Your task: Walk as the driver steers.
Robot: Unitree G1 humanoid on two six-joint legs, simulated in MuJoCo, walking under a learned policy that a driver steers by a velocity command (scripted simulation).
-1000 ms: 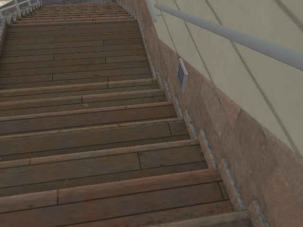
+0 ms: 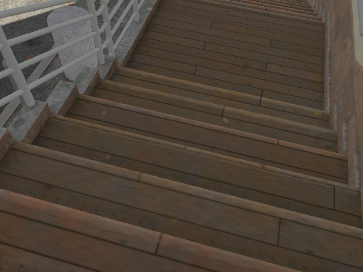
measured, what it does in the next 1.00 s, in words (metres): goes down, turning right: right foot 0.15 m lower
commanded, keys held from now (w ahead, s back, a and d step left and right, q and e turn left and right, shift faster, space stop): w+e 0.80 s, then w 0.02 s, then w+q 0.18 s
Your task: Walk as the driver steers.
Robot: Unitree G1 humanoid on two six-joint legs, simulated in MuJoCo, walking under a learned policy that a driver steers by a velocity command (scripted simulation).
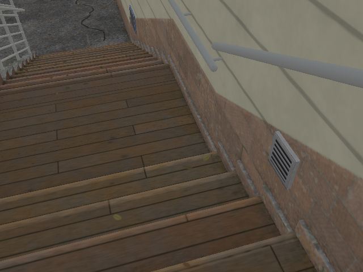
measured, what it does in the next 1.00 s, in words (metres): goes down: left foot 0.15 m lower, then right foot 0.15 m lower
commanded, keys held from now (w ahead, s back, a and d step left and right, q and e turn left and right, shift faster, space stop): w+q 0.46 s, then w+e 0.54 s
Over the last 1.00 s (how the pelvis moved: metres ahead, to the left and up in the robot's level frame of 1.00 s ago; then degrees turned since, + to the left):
0.52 -0.08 -0.19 -28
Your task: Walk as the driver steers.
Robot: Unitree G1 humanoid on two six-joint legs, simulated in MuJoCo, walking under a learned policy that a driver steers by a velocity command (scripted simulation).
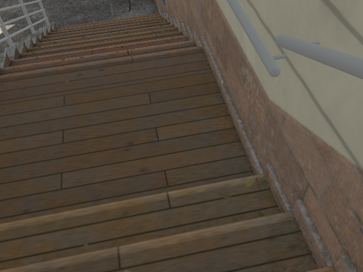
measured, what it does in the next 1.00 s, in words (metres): goes down, turning left: left foot 0.15 m lower, then right foot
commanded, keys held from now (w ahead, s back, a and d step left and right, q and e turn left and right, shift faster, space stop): w+e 0.08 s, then q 0.92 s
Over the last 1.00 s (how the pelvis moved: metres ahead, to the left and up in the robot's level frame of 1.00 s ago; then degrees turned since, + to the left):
0.59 0.12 -0.26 6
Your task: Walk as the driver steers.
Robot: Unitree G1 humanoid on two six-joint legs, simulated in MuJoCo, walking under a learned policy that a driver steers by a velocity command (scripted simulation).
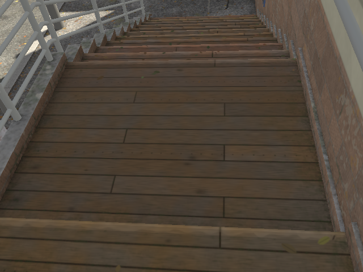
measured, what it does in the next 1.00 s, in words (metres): walks ahead: left foot, then right foot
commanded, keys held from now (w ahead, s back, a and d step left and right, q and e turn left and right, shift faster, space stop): q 0.04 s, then no key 0.22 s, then e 0.16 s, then w+e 0.54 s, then w+q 0.04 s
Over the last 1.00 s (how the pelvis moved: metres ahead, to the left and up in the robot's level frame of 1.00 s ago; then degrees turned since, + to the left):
0.29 0.00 -0.14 20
